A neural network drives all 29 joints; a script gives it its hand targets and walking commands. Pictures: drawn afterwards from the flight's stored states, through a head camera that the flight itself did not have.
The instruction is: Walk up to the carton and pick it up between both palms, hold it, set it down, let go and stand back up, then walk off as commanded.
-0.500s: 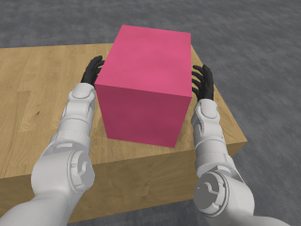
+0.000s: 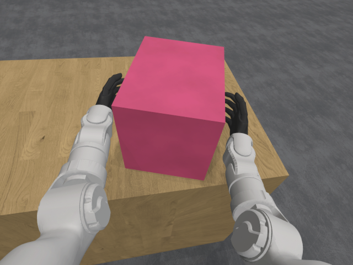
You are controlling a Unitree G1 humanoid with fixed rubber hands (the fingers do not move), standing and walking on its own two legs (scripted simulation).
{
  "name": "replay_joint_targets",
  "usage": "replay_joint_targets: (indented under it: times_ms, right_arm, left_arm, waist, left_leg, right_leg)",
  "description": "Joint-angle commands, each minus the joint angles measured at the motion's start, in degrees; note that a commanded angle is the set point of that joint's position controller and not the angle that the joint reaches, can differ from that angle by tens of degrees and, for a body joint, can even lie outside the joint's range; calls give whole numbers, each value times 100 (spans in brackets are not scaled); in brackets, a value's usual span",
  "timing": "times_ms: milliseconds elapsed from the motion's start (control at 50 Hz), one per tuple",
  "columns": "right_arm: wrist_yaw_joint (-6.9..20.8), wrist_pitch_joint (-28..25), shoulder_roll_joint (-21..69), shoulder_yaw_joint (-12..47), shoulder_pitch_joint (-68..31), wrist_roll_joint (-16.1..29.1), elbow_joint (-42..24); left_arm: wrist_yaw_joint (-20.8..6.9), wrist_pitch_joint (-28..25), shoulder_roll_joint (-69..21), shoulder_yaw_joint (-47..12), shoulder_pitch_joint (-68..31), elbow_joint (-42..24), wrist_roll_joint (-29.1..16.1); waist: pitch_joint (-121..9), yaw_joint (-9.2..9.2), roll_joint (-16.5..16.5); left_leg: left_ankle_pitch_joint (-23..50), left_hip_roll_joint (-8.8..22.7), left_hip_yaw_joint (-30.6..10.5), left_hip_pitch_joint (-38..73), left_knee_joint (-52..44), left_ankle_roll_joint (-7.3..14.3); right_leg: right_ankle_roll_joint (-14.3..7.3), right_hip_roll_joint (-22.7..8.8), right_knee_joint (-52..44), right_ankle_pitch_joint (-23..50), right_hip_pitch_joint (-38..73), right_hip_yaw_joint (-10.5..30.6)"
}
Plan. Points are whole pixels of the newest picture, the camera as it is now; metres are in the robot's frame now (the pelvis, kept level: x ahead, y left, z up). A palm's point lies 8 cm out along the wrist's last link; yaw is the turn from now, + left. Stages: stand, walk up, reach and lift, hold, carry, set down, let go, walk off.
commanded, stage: set down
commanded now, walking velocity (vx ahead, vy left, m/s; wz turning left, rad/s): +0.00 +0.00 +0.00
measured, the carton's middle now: (174, 108) +0.49 -0.03 +0.08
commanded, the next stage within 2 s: none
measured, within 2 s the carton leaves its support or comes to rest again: neither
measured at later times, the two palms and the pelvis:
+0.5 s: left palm (98, 120) +0.43 +0.15 +0.10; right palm (242, 136) +0.37 -0.17 +0.10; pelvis -0.04 +0.02 +0.00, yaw +1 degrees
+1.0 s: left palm (87, 167) +0.34 +0.17 +0.06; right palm (254, 173) +0.29 -0.18 +0.07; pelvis -0.10 +0.02 -0.01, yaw +1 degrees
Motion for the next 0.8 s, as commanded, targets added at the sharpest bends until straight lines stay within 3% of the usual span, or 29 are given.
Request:
replay_joint_targets:
  times_ms: [0, 60, 100, 120, 200, 240, 280, 320, 340, 360, 380, 400, 420, 440, 480, 500, 520, 540, 560, 580, 620, 640, 660, 680, 700, 720, 740, 760, 780]
  right_arm:
    - [-255, -21, -677, 1858, -1555, 1032, 213]
    - [-530, -180, -934, 1870, -1898, 1456, 20]
    - [-638, -208, -1002, 2021, -2213, 1609, -652]
    - [-674, -289, -1257, 1951, -2369, 1779, -747]
    - [-774, -155, -1658, 2013, -2588, 1792, -1069]
    - [-814, -336, -2016, 1786, -3190, 1884, -1137]
    - [-698, -364, -1963, 2123, -3030, 2012, -709]
    - [-704, -357, -1861, 2740, -2366, 2547, -746]
    - [-812, -331, -2006, 2413, -2608, 2390, -478]
    - [-959, -367, -1621, 2818, -1696, 2515, -779]
    - [-955, -155, -1898, 2485, -2431, 2494, -450]
    - [-920, -168, -1978, 2791, -2055, 2712, -204]
    - [-801, 58, -2052, 2813, -2473, 2804, 578]
    - [-753, -19, -1917, 3174, -1887, 3099, 219]
    - [-669, 6, -2436, 2815, -1954, 3175, 998]
    - [-659, 76, -2305, 3119, -1646, 3349, 677]
    - [-699, 31, -2335, 2995, -1355, 3227, 852]
    - [-644, 162, -2513, 2834, -2351, 3263, 808]
    - [-742, 237, -2368, 2911, -1266, 3249, 861]
    - [-760, 205, -2569, 2744, -2056, 3100, 766]
    - [-695, 318, -2669, 2775, -2356, 3226, 699]
    - [-606, 473, -2526, 3073, -2417, 3345, 849]
    - [-634, 663, -2738, 2658, -3309, 3328, 570]
    - [-621, 592, -2713, 2797, -2890, 3510, 188]
    - [-586, 705, -2832, 2500, -3433, 3374, 397]
    - [-608, 692, -2720, 2656, -2928, 3528, -142]
    - [-612, 946, -2561, 2721, -2875, 3447, 688]
    - [-618, 816, -2797, 2625, -2887, 3581, 5]
    - [-620, 855, -2717, 2739, -2525, 3578, 100]
  left_arm:
    - [273, -221, 290, -1309, -2091, -261, -950]
    - [526, -241, 707, -1565, -2551, -88, -1402]
    - [602, -438, 951, -1548, -2669, 24, -1755]
    - [714, -422, 870, -1747, -2748, -255, -1853]
    - [884, -547, 1185, -1952, -3133, 69, -2328]
    - [1098, -452, 1143, -2443, -3472, -387, -2493]
    - [1114, -438, 1010, -2676, -3359, -314, -2847]
    - [1081, -293, 1231, -2625, -2737, -505, -2669]
    - [1160, -139, 1236, -2831, -3262, -584, -2795]
    - [1084, -118, 1310, -2596, -2490, -867, -2584]
    - [1117, -49, 1443, -2713, -3269, -702, -2633]
    - [1083, 109, 1014, -2849, -2730, -1023, -2460]
    - [979, 155, 1148, -2949, -2966, -451, -2565]
    - [977, 318, 1027, -2780, -2235, -708, -2523]
    - [1057, 392, 941, -3177, -2484, -984, -2692]
    - [970, 417, 933, -3430, -1790, -486, -2990]
    - [943, 326, 930, -3397, -1710, -809, -2844]
    - [960, 145, 1109, -3371, -2618, -370, -3119]
    - [797, 248, 946, -3479, -1429, -335, -3040]
    - [843, 359, 1054, -3460, -1954, -637, -3083]
    - [855, 143, 1033, -3749, -2211, -129, -3252]
    - [846, 111, 1125, -3603, -2309, 227, -3198]
    - [836, 53, 1327, -3680, -3269, 327, -3224]
    - [1002, 107, 1089, -3768, -2723, -569, -3260]
    - [997, -39, 1452, -3643, -3450, 296, -3368]
    - [1001, -122, 1306, -3709, -2969, -488, -3518]
    - [826, -180, 1525, -3502, -3103, 964, -3421]
    - [950, -226, 1521, -3518, -3249, -282, -3393]
    - [863, -224, 1552, -3405, -2799, -43, -3227]
  waist:
    - [-2664, -143, 488]
    - [-3323, -350, 390]
    - [-4054, -136, 140]
    - [-4434, -275, 537]
    - [-5317, -188, 101]
    - [-6016, -415, 882]
    - [-6121, -162, 876]
    - [-6435, 151, 666]
    - [-6175, -325, 756]
    - [-6276, -346, 519]
    - [-5956, -646, 721]
    - [-5656, -695, 1222]
    - [-5190, -519, 1131]
    - [-5250, 115, 963]
    - [-4874, -362, 1151]
    - [-4289, -206, 816]
    - [-4155, -505, 808]
    - [-3833, -386, 728]
    - [-3342, -611, 639]
    - [-3448, -544, 655]
    - [-3134, -523, 629]
    - [-2688, -180, 538]
    - [-2846, -468, 732]
    - [-2991, -313, 1016]
    - [-2872, -336, 851]
    - [-3342, -401, 807]
    - [-2639, -445, 910]
    - [-3587, -349, 1295]
    - [-3617, -200, 1455]
  left_leg:
    - [4651, 520, -29, -3, 488, -599]
    - [4254, 367, -108, -1070, 489, -482]
    - [3241, 165, -38, -2102, 298, -291]
    - [3597, 274, -131, -2158, 326, -420]
    - [3019, 316, -39, -2991, 276, -372]
    - [4779, 648, -409, -1797, 788, -663]
    - [6418, 1024, -634, -39, 1570, -804]
    - [6304, 854, -235, -856, 1516, -926]
    - [4899, 703, -117, -2663, 1041, -728]
    - [4683, 657, -162, -3140, 510, -482]
    - [3919, 765, -380, -3605, -37, -343]
    - [5272, 881, -712, -1796, 80, -488]
    - [6264, 1167, -807, 221, 877, -685]
    - [6936, 1134, -667, 883, 1147, -798]
    - [6763, 1174, -529, 477, 1113, -997]
    - [6476, 1176, -469, 304, 982, -946]
    - [6483, 1187, -483, 381, 981, -968]
    - [5557, 1132, -479, -65, 845, -934]
    - [5650, 1084, -609, 254, 827, -946]
    - [5753, 1234, -562, 86, 841, -1037]
    - [4583, 1073, -421, -765, 533, -899]
    - [3520, 911, -299, -1325, 294, -850]
    - [2610, 871, -378, -1505, 175, -776]
    - [3101, 992, -467, -1256, 97, -914]
    - [2361, 846, -402, -1725, 174, -835]
    - [3257, 907, -454, -1235, 311, -847]
    - [2802, 733, -437, -1320, 489, -790]
    - [3781, 867, -628, -722, 655, -957]
    - [3711, 779, -679, -521, 955, -1068]
  right_leg:
    - [-54, 10, 333, 2987, 885, 127]
    - [215, -41, 970, 4336, 1453, 287]
    - [407, -56, 1462, 4955, 2093, 342]
    - [424, -6, 1669, 5117, 2215, 323]
    - [395, -249, 1763, 5169, 2575, 553]
    - [379, 112, 1737, 3972, 1057, 198]
    - [-190, 120, 749, 2822, -988, 335]
    - [-414, 9, 547, 4263, 685, 660]
    - [-258, -360, 880, 4588, 1763, 921]
    - [70, -540, 1252, 5702, 2964, 1053]
    - [310, -622, 1497, 5168, 2790, 1000]
    - [545, -370, 1629, 4281, 1508, 580]
    - [322, 21, 935, 2184, -581, 285]
    - [-137, 95, 292, 2128, -729, 419]
    - [-528, 11, -286, 1947, -828, 503]
    - [-495, -24, -356, 2049, -372, 603]
    - [-458, -33, -243, 2275, -236, 587]
    - [-375, -15, -207, 1649, -318, 505]
    - [-240, 24, -71, 2114, 44, 402]
    - [-245, -29, -62, 1601, -159, 471]
    - [-247, 52, 58, 1441, 219, 357]
    - [-300, -36, -87, 1264, 543, 522]
    - [-127, 73, 256, 742, 227, 308]
    - [-97, 105, 234, 904, 315, 294]
    - [-120, 83, 317, 674, 164, 291]
    - [-115, 179, 429, 1359, 294, 238]
    - [-20, 117, 696, 1078, -26, 196]
    - [1, 266, 858, 1407, -254, 120]
    - [-53, 220, 890, 1541, -281, 187]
